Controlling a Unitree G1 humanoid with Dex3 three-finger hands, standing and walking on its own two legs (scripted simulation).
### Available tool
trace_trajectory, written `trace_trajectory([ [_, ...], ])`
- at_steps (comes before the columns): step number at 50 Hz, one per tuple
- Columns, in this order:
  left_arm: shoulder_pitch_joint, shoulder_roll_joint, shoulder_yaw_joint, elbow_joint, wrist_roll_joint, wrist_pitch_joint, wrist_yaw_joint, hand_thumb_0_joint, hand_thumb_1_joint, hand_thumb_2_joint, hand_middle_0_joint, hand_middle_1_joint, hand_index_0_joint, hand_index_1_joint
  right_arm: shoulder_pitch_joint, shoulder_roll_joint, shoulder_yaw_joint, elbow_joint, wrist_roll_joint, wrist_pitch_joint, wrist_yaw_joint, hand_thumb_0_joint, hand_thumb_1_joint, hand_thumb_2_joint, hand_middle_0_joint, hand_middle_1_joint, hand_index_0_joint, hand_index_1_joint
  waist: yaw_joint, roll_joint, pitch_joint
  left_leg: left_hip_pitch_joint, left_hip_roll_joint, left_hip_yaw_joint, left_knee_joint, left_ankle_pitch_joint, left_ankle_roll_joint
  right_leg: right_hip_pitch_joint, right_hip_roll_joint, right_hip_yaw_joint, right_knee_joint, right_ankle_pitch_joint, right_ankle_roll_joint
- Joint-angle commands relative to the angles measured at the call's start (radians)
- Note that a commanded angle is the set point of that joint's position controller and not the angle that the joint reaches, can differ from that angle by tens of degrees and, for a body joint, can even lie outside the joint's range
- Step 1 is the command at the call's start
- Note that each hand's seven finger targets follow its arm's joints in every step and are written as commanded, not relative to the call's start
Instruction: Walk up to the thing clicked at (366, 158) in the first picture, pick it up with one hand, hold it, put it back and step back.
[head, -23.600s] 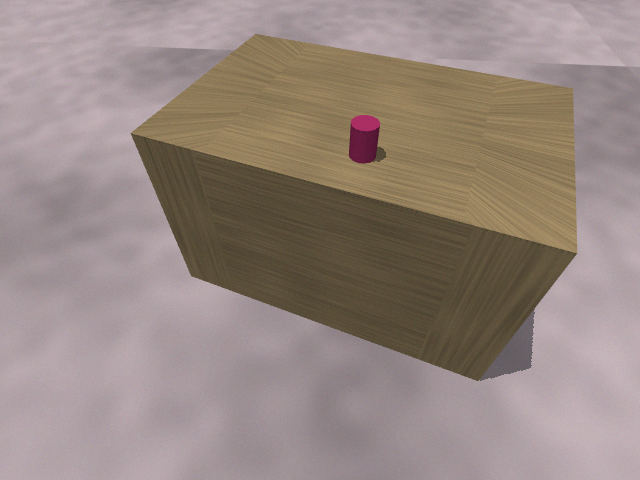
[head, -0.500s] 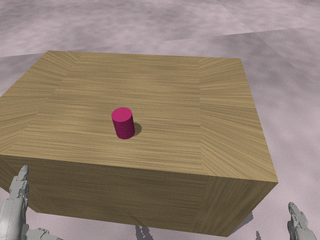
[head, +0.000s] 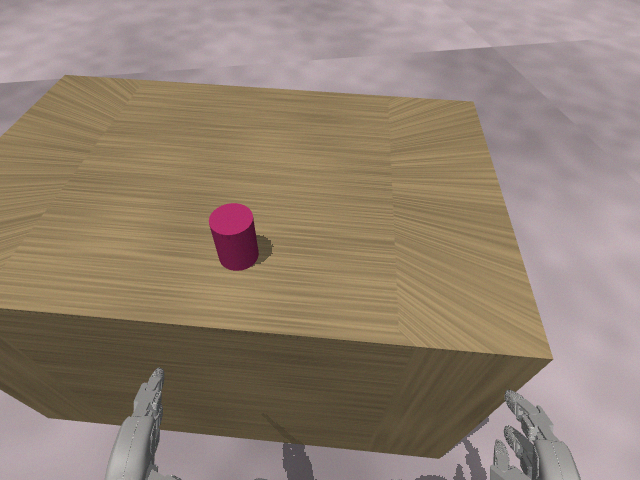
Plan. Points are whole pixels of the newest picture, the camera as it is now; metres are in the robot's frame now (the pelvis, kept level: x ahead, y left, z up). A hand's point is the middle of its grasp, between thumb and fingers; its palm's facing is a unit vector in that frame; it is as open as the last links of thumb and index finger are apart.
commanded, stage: home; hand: left
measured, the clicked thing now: (235, 237) +0.49 +0.17 -0.02
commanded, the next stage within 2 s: none
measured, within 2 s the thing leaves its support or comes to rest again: neither
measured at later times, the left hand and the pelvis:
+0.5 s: hand (182, 445) +0.18 +0.18 -0.05, palm faces +0.11 -0.97 -0.22, open 17.7 cm; pelvis +0.01 +0.00 +0.00, yaw +0 degrees
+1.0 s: hand (187, 448) +0.18 +0.18 -0.05, palm faces +0.11 -0.97 -0.23, open 17.7 cm; pelvis +0.01 +0.00 -0.01, yaw +0 degrees
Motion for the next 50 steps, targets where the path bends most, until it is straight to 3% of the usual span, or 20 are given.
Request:
trace_trajectory([
  [1, 0.004, 0.090, 0.044, -0.208, -0.007, -0.051, 0.015, 0.000, -0.611, 0.006, -0.040, -0.039, -0.040, -0.039, -0.051, -0.081, -0.030, -0.207, -0.003, -0.039, -0.001, 0.000, -0.897, -0.901, 0.201, 0.301, 0.201, 0.301, 0.020, 0.049, -0.084, 0.007, -0.031, 0.059, -0.171, 0.151, 0.026, 0.099, 0.028, -0.043, -0.157, 0.128, -0.031],
  [3, 0.022, 0.088, 0.049, -0.180, -0.005, -0.046, 0.018, 0.000, -0.611, 0.010, -0.041, -0.040, -0.040, -0.040, -0.033, -0.104, -0.066, -0.190, -0.002, -0.031, -0.003, 0.000, -0.897, -0.901, 0.201, 0.301, 0.201, 0.301, 0.012, 0.048, -0.067, 0.004, -0.028, 0.055, -0.173, 0.136, 0.025, 0.084, 0.032, -0.047, -0.149, 0.113, -0.031],
  [6, 0.003, 0.081, 0.039, -0.203, -0.004, -0.044, 0.014, 0.000, -0.603, 0.025, -0.044, -0.044, -0.043, -0.045, -0.030, -0.110, -0.068, -0.230, 0.003, -0.028, 0.000, 0.000, -0.897, -0.901, 0.201, 0.301, 0.201, 0.301, -0.001, 0.013, -0.095, 0.020, -0.022, 0.049, -0.168, 0.167, 0.026, 0.089, 0.037, -0.052, -0.135, 0.141, -0.032],
  [11, 0.000, 0.102, 0.065, -0.205, -0.004, -0.032, 0.013, 0.000, -0.604, 0.024, -0.043, -0.044, -0.043, -0.044, 0.012, -0.093, -0.055, -0.218, 0.003, -0.012, -0.001, 0.000, -0.896, -0.902, 0.201, 0.301, 0.201, 0.301, 0.001, 0.020, -0.113, 0.019, -0.028, 0.058, -0.145, 0.192, 0.029, 0.090, 0.031, -0.043, -0.135, 0.173, -0.027],
  [14, -0.020, 0.101, 0.054, -0.244, -0.004, -0.030, 0.012, 0.000, -0.609, 0.021, -0.043, -0.043, -0.042, -0.043, -0.012, -0.101, -0.055, -0.246, 0.005, -0.010, -0.002, 0.000, -0.896, -0.902, 0.201, 0.301, 0.201, 0.301, 0.002, 0.031, -0.111, 0.020, -0.026, 0.056, -0.153, 0.191, 0.025, 0.081, 0.032, -0.047, -0.128, 0.165, -0.031],
  [15, 0.017, 0.093, 0.054, -0.195, -0.001, -0.022, 0.012, 0.000, -0.606, 0.023, -0.043, -0.044, -0.043, -0.044, 0.023, -0.101, -0.056, -0.219, 0.002, -0.008, -0.002, 0.000, -0.896, -0.901, 0.201, 0.301, 0.201, 0.301, -0.001, 0.030, -0.100, 0.025, -0.023, 0.053, -0.155, 0.200, 0.024, 0.077, 0.034, -0.049, -0.120, 0.168, -0.030],
  [16, -0.031, 0.097, 0.045, -0.268, -0.005, -0.026, 0.013, 0.000, -0.607, 0.022, -0.043, -0.043, -0.043, -0.044, -0.019, -0.098, -0.043, -0.260, 0.005, -0.011, -0.002, 0.000, -0.897, -0.901, 0.201, 0.301, 0.201, 0.301, 0.009, 0.052, -0.121, 0.025, -0.023, 0.050, -0.162, 0.194, 0.022, 0.084, 0.035, -0.050, -0.120, 0.162, -0.034],
  [17, -0.007, 0.094, 0.051, -0.218, -0.002, -0.022, 0.015, 0.000, -0.604, 0.024, -0.043, -0.044, -0.043, -0.044, 0.013, -0.105, -0.061, -0.229, 0.002, -0.008, -0.002, 0.000, -0.896, -0.901, 0.201, 0.301, 0.201, 0.301, -0.002, 0.043, -0.113, 0.025, -0.019, 0.045, -0.160, 0.203, 0.019, 0.077, 0.034, -0.052, -0.110, 0.164, -0.034],
  [18, -0.033, 0.101, 0.052, -0.272, -0.006, -0.023, 0.017, 0.000, -0.611, 0.009, -0.041, -0.040, -0.040, -0.040, -0.019, -0.105, -0.051, -0.254, 0.005, -0.010, -0.001, 0.000, -0.897, -0.901, 0.201, 0.301, 0.201, 0.301, 0.014, 0.072, -0.113, 0.022, -0.017, 0.038, -0.169, 0.206, 0.016, 0.077, 0.036, -0.056, -0.106, 0.162, -0.038],
  [19, 0.004, 0.103, 0.061, -0.237, -0.003, -0.020, 0.018, 0.000, -0.593, 0.030, -0.044, -0.046, -0.044, -0.046, -0.006, -0.102, -0.053, -0.256, 0.003, -0.006, -0.002, 0.000, -0.897, -0.901, 0.201, 0.301, 0.201, 0.301, 0.014, 0.057, -0.137, 0.021, -0.022, 0.042, -0.154, 0.218, 0.018, 0.091, 0.033, -0.052, -0.107, 0.174, -0.036],
  [24, 0.033, 0.091, 0.047, -0.218, -0.004, -0.014, 0.017, 0.000, -0.611, 0.017, -0.042, -0.042, -0.042, -0.042, 0.003, -0.098, -0.053, -0.234, 0.002, 0.006, -0.002, 0.000, -0.897, -0.901, 0.201, 0.301, 0.200, 0.301, 0.013, 0.044, -0.089, -0.008, -0.024, 0.047, -0.159, 0.156, 0.022, 0.063, 0.034, -0.052, -0.120, 0.123, -0.034],
  [25, -0.013, 0.090, 0.041, -0.279, -0.006, -0.019, 0.017, 0.000, -0.585, 0.035, -0.045, -0.047, -0.045, -0.048, -0.030, -0.104, -0.052, -0.295, 0.005, -0.001, -0.003, 0.000, -0.897, -0.901, 0.201, 0.301, 0.200, 0.301, 0.002, 0.036, -0.120, 0.011, -0.023, 0.049, -0.156, 0.167, 0.024, 0.078, 0.034, -0.050, -0.120, 0.140, -0.033],
  [28, 0.021, 0.101, 0.060, -0.247, -0.005, -0.011, 0.018, 0.000, -0.611, 0.019, -0.043, -0.043, -0.042, -0.043, 0.005, -0.114, -0.068, -0.256, 0.004, 0.002, -0.005, 0.000, -0.897, -0.901, 0.201, 0.301, 0.200, 0.301, 0.004, 0.037, -0.111, 0.005, -0.022, 0.048, -0.150, 0.182, 0.023, 0.066, 0.036, -0.051, -0.112, 0.152, -0.033],
  [30, 0.010, 0.093, 0.048, -0.257, -0.005, -0.012, 0.015, 0.000, -0.608, 0.021, -0.043, -0.044, -0.042, -0.044, 0.006, -0.095, -0.045, -0.271, 0.004, 0.004, -0.004, 0.000, -0.897, -0.901, 0.201, 0.301, 0.200, 0.301, 0.001, 0.026, -0.123, 0.008, -0.023, 0.049, -0.137, 0.200, 0.025, 0.076, 0.033, -0.049, -0.113, 0.170, -0.031],
  [33, 0.034, 0.096, 0.055, -0.221, -0.004, -0.007, 0.017, 0.000, -0.593, 0.030, -0.044, -0.046, -0.044, -0.046, 0.020, -0.090, -0.045, -0.238, 0.003, 0.011, -0.004, 0.000, -0.897, -0.901, 0.201, 0.301, 0.200, 0.301, 0.006, 0.036, -0.095, -0.014, -0.027, 0.054, -0.139, 0.157, 0.026, 0.061, 0.031, -0.045, -0.121, 0.130, -0.032],
  [34, -0.008, 0.104, 0.054, -0.286, -0.006, -0.011, 0.016, 0.000, -0.599, 0.027, -0.044, -0.045, -0.043, -0.046, -0.017, -0.097, -0.043, -0.297, 0.005, 0.006, -0.006, 0.000, -0.897, -0.901, 0.200, 0.301, 0.200, 0.301, 0.006, 0.033, -0.119, -0.009, -0.028, 0.056, -0.141, 0.145, 0.029, 0.069, 0.029, -0.041, -0.128, 0.122, -0.031],
  [36, 0.036, 0.095, 0.054, -0.226, -0.002, -0.006, 0.016, 0.000, -0.596, 0.029, -0.044, -0.046, -0.044, -0.046, 0.029, -0.100, -0.058, -0.248, 0.002, 0.009, -0.008, 0.000, -0.897, -0.901, 0.201, 0.301, 0.200, 0.301, -0.002, 0.023, -0.114, -0.004, -0.027, 0.059, -0.134, 0.163, 0.028, 0.068, 0.030, -0.041, -0.120, 0.142, -0.030],
  [37, 0.003, 0.105, 0.055, -0.281, -0.006, -0.008, 0.017, 0.000, -0.594, 0.029, -0.044, -0.046, -0.044, -0.046, -0.005, -0.104, -0.052, -0.291, 0.004, 0.005, -0.009, 0.000, -0.897, -0.901, 0.201, 0.301, 0.200, 0.301, 0.002, 0.032, -0.127, 0.001, -0.028, 0.059, -0.135, 0.166, 0.029, 0.071, 0.029, -0.040, -0.124, 0.147, -0.030],
  [39, 0.010, 0.100, 0.055, -0.261, -0.006, -0.006, 0.020, 0.000, -0.608, 0.022, -0.043, -0.044, -0.043, -0.044, -0.010, -0.101, -0.047, -0.282, 0.005, 0.003, -0.010, 0.000, -0.897, -0.901, 0.201, 0.301, 0.200, 0.301, 0.008, 0.023, -0.079, -0.018, -0.024, 0.050, -0.153, 0.127, 0.028, 0.053, 0.033, -0.048, -0.121, 0.103, -0.032],
  [50, 0.027, 0.097, 0.056, -0.265, -0.003, 0.000, 0.022, 0.000, -0.604, 0.024, -0.043, -0.044, -0.043, -0.045, 0.011, -0.108, -0.058, -0.283, 0.003, -0.005, -0.014, 0.000, -0.897, -0.901, 0.200, 0.301, 0.200, 0.301, 0.000, 0.027, -0.117, -0.010, -0.023, 0.049, -0.141, 0.142, 0.027, 0.061, 0.035, -0.050, -0.113, 0.118, -0.032],
])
